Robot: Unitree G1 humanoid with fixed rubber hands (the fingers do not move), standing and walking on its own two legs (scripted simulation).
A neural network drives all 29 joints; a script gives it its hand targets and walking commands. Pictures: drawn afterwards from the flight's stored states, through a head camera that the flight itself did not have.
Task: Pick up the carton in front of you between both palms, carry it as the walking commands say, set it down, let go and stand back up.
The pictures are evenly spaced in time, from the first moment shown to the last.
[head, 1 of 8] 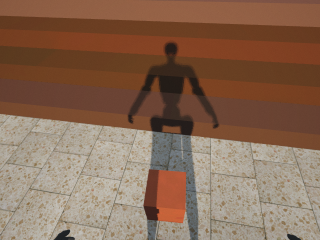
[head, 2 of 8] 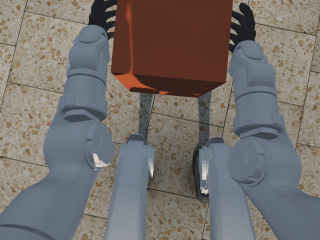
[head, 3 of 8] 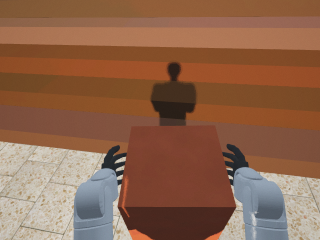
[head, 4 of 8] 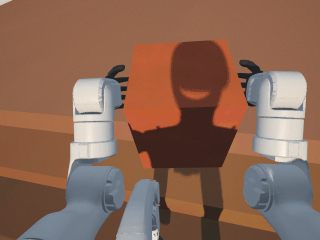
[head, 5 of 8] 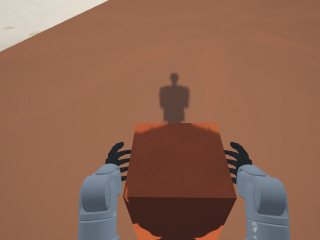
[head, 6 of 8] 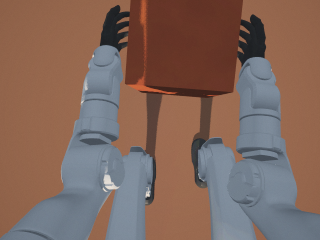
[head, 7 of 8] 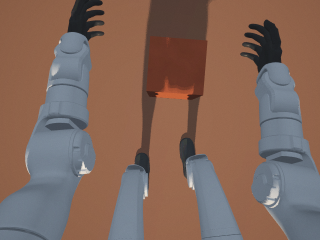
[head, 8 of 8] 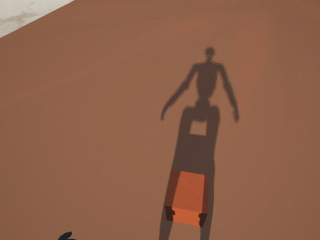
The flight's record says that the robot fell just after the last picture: no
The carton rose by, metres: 1.98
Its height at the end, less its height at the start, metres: +1.21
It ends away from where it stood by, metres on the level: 3.72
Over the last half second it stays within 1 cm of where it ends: yes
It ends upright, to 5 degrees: yes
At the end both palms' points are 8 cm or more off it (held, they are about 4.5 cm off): yes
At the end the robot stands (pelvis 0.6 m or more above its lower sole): yes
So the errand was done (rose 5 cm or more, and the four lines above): yes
